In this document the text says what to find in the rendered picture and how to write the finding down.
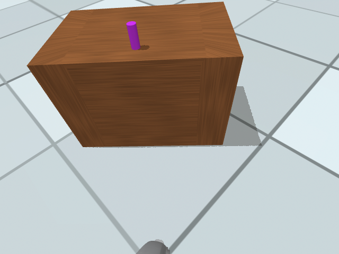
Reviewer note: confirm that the can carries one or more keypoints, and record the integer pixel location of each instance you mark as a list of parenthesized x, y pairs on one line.
[(133, 35)]

